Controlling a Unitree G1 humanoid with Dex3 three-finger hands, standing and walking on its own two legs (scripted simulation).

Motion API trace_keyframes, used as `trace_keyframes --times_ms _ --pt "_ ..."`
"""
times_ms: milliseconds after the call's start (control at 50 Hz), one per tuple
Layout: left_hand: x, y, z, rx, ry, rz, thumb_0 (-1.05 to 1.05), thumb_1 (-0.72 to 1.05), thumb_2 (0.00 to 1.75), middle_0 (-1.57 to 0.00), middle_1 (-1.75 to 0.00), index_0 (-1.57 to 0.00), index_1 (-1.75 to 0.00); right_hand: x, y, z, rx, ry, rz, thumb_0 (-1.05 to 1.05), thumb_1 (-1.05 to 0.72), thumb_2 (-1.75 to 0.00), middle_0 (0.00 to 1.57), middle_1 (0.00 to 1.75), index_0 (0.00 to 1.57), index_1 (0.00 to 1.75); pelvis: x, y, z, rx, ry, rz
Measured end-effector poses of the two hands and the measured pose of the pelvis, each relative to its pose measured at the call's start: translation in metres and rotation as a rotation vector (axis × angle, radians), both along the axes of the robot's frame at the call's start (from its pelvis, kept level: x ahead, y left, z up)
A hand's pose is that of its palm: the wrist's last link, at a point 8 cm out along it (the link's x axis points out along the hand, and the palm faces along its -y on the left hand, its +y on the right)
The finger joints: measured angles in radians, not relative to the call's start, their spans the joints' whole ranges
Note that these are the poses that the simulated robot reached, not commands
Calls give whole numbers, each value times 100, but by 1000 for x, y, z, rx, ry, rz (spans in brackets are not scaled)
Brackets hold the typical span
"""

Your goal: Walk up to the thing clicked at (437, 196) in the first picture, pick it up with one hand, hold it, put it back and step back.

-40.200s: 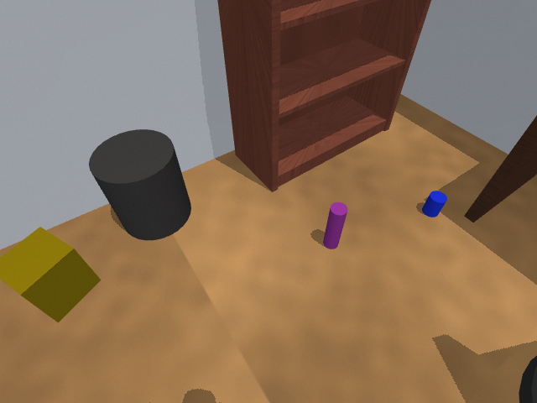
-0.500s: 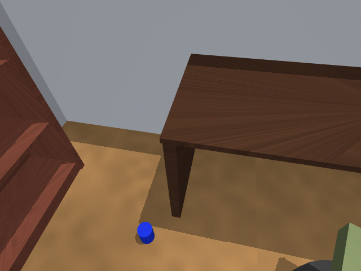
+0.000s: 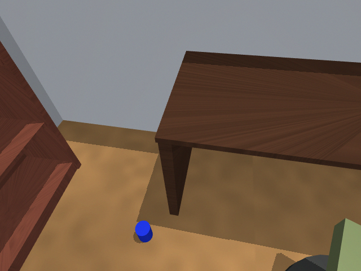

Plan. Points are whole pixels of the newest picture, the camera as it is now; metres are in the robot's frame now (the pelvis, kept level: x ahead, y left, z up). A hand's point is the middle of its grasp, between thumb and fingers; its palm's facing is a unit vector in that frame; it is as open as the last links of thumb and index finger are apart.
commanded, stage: stand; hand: left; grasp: from above
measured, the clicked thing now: (144, 231) +0.42 +0.25 -0.73
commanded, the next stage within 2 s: step back in 1.10 s
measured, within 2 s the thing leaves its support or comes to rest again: neither
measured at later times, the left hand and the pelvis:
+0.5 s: hand out of the picture +0.08 +0.24 -0.16, palm faces +0.00 -0.94 -0.33, open 7.4 cm; pelvis +0.01 +0.00 +0.00, yaw +0 degrees
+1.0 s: hand out of the picture +0.10 +0.24 -0.15, palm faces +0.00 -0.94 -0.33, open 7.4 cm; pelvis +0.02 +0.00 +0.00, yaw +0 degrees
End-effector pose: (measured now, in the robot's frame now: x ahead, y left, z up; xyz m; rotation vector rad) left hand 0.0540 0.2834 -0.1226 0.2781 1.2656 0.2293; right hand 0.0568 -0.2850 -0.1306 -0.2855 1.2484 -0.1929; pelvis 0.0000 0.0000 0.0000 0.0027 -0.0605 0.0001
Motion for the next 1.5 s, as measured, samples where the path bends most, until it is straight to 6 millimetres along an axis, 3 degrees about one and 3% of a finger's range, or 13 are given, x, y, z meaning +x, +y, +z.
trace_keyframes --times_ms 860,1100,1300,1500 --pt "37 2 4 4 -26 -30 1 91 90 -20 -30 -20 -30 23 -9 5 -13 -9 -1 1 -90 -90 20 30 20 30 19 -2 1 -1 21 -6" --pt "38 4 5 6 -35 -38 1 91 90 -20 -30 -20 -30 23 -9 7 -14 -20 -5 1 -90 -90 20 30 20 30 17 -1 2 -1 16 -11" --pt "29 24 -1 52 -34 -79 1 91 90 -20 -30 -20 -30 7 -25 2 -48 -11 -20 0 -90 -90 20 30 21 30 -20 1 -11 0 39 -19" --pt "12 39 -13 73 -55 -121 1 91 90 -20 -30 -20 -30 -40 -26 -2 -83 1 -13 0 -90 -90 20 30 20 30 -56 10 -25 -1 29 -20"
